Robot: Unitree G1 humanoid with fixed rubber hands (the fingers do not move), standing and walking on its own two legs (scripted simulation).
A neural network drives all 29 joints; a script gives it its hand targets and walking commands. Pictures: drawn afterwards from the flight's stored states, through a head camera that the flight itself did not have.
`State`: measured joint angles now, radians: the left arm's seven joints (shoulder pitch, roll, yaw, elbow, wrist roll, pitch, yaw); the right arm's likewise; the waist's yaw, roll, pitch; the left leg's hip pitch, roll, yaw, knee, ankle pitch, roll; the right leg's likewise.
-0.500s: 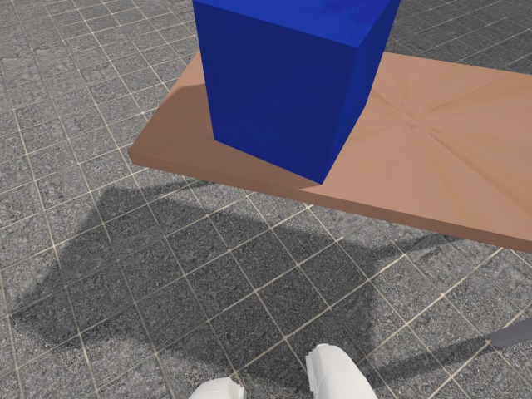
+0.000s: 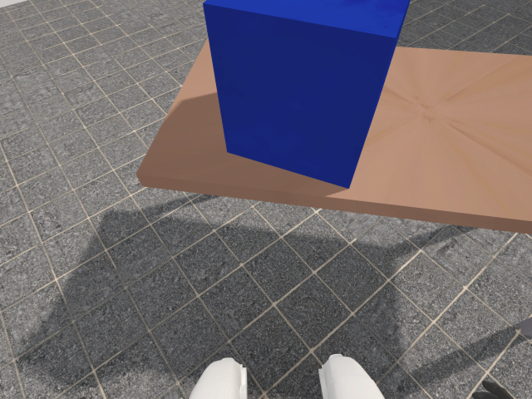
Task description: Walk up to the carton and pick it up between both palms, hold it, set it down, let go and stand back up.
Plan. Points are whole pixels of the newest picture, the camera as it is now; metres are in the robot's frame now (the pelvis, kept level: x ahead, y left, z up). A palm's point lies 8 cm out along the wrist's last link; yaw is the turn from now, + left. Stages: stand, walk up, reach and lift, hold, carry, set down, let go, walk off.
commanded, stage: walk up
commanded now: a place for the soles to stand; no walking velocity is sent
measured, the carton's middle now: (314, 65) +0.65 -0.10 +0.12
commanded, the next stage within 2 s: none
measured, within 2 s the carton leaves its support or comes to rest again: neither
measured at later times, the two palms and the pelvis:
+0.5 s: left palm (56, 336) +0.22 +0.35 -0.07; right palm out of the picture +0.04 -0.24 -0.12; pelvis +0.07 +0.05 +0.01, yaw -9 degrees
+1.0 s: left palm (65, 326) +0.25 +0.36 -0.10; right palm out of the picture +0.08 -0.23 -0.09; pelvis +0.09 +0.08 +0.01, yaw -11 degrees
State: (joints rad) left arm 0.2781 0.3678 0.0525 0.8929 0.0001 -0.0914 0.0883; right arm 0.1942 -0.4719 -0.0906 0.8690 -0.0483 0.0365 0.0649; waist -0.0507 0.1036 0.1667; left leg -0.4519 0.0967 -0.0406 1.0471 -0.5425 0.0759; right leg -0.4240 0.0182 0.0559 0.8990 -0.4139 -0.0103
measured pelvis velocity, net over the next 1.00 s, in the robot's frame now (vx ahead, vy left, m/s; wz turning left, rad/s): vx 0.09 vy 0.08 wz -0.19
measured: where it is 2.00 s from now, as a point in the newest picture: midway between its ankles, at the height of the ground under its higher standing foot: outside the picture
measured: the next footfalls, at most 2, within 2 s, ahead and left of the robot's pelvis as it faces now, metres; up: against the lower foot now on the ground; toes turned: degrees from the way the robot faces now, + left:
right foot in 0.46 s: +0.18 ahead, -0.08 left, +0.00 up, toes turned -4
left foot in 0.72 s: +0.16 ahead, +0.19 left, +0.00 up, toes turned -8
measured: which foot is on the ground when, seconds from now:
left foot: down 0.00-0.46, up 0.48-0.70, down 0.72-1.00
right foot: down 0.00-0.00, up 0.02-0.44, down 0.46-0.74, up 0.76-1.00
